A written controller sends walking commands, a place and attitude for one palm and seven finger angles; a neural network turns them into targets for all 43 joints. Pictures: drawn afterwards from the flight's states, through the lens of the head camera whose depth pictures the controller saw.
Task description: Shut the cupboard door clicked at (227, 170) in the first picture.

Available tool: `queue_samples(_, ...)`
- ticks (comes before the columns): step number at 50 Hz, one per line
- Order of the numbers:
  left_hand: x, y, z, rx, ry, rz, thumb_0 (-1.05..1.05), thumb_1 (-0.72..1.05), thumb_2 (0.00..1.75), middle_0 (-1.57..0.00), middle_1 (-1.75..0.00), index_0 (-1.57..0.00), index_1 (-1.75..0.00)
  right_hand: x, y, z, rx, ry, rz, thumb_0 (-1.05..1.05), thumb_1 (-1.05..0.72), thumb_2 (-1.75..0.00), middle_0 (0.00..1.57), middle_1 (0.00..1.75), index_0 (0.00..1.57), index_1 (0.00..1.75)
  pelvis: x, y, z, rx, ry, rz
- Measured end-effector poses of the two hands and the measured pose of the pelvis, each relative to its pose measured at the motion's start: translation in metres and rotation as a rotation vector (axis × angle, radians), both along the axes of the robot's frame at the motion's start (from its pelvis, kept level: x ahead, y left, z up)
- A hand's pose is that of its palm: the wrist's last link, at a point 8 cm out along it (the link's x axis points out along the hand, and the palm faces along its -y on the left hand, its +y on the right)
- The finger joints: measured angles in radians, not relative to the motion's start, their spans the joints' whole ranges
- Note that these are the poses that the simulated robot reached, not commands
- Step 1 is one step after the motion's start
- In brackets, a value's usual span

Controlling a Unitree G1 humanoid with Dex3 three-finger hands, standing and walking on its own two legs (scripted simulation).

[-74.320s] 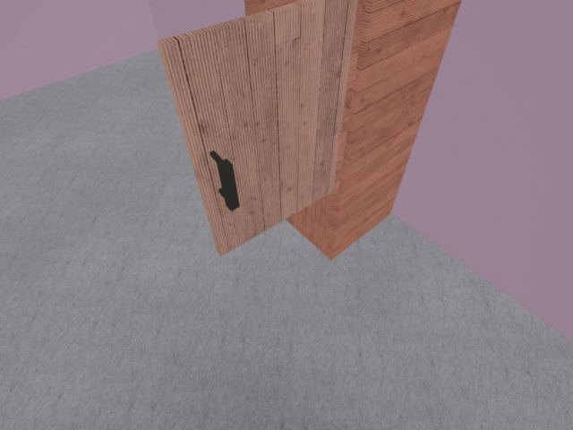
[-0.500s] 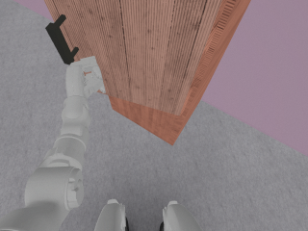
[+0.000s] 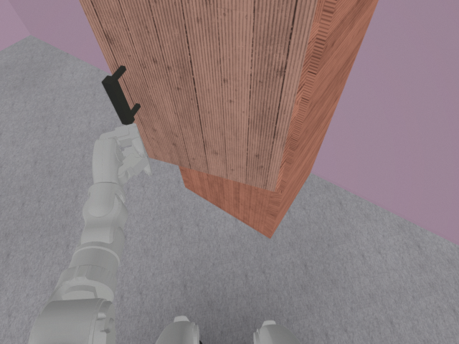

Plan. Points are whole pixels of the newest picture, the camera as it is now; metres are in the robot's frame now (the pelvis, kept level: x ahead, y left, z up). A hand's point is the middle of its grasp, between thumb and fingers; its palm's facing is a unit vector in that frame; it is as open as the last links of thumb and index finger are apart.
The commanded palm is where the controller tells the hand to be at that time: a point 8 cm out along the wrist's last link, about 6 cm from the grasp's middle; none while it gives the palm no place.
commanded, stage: draw the hand back to the body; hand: left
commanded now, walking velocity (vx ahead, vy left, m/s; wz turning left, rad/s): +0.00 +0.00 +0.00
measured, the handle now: (124, 96) +0.65 +0.22 +0.02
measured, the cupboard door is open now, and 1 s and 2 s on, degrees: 15 15 15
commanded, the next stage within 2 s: step back with the hand held close in 1.32 s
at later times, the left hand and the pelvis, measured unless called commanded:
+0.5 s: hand (51, 200) +0.31 +0.22 +0.15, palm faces +0.20 -0.94 -0.26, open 3.3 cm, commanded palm +0.26 +0.27 +0.17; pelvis +0.02 +0.02 +0.06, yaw +1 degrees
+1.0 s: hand out of the picture +0.22 +0.29 +0.24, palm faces +0.48 -0.75 -0.45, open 6.6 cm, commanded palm +0.17 +0.32 +0.25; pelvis +0.04 +0.02 +0.07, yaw +2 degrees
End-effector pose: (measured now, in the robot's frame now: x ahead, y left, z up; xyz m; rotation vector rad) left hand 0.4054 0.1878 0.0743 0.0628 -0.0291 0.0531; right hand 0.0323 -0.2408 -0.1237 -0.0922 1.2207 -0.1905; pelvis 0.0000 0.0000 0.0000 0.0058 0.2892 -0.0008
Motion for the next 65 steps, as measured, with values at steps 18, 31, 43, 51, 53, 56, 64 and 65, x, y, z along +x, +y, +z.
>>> queue_samples(18,-0.095,0.049,0.062,0.125,0.028,0.022,0.02,0.90,0.90,-1.20,-1.39,-1.19,-1.38,0.125,0.005,0.082,-0.091,-0.376,0.060,0.01,-0.90,-0.89,0.20,0.30,0.19,0.30,0.017,0.013,0.047,-0.002,-0.195,0.011)
queue_samples(31,-0.157,0.098,0.114,0.234,0.029,0.248,0.02,0.90,0.90,-0.88,-1.03,-0.87,-1.03,0.202,0.064,0.129,-0.019,-0.570,0.216,0.01,-0.90,-0.89,0.20,0.30,0.20,0.30,0.032,0.023,0.070,0.000,-0.313,0.027)
queue_samples(43,-0.207,0.127,0.156,0.354,-0.024,0.388,0.02,0.90,0.90,-0.56,-0.68,-0.55,-0.67,0.194,0.067,0.116,0.006,-0.521,0.248,0.01,-0.90,-0.89,0.21,0.30,0.20,0.30,0.040,0.022,0.075,0.004,-0.341,0.030)
queue_samples(51,-0.237,0.137,0.184,0.455,-0.083,0.457,0.02,0.90,0.90,-0.35,-0.45,-0.34,-0.44,0.184,0.048,0.110,-0.018,-0.506,0.218,0.01,-0.90,-0.89,0.20,0.30,0.20,0.30,0.040,0.018,0.074,0.003,-0.346,0.029)
queue_samples(53,-0.240,0.138,0.181,0.448,-0.077,0.469,0.02,0.90,0.90,-0.31,-0.40,-0.30,-0.40,0.183,0.043,0.110,-0.026,-0.504,0.216,0.01,-0.90,-0.89,0.20,0.30,0.20,0.30,0.039,0.017,0.074,0.004,-0.348,0.031)
queue_samples(56,-0.239,0.136,0.173,0.419,-0.057,0.476,0.02,0.90,0.90,-0.27,-0.36,-0.26,-0.36,0.182,0.038,0.110,-0.041,-0.502,0.215,0.01,-0.90,-0.89,0.20,0.30,0.20,0.30,0.037,0.015,0.074,0.005,-0.350,0.033)
queue_samples(64,-0.231,0.122,0.167,0.391,-0.068,0.428,0.02,0.89,0.90,-0.22,-0.31,-0.21,-0.31,0.184,0.032,0.118,-0.061,-0.542,0.200,0.01,-0.90,-0.89,0.20,0.30,0.20,0.30,0.036,0.010,0.074,0.003,-0.354,0.027)
queue_samples(65,-0.230,0.121,0.169,0.397,-0.076,0.422,0.02,0.89,0.90,-0.22,-0.31,-0.21,-0.31,0.184,0.032,0.119,-0.060,-0.548,0.199,0.01,-0.90,-0.89,0.20,0.30,0.20,0.30,0.037,0.009,0.074,0.003,-0.354,0.026)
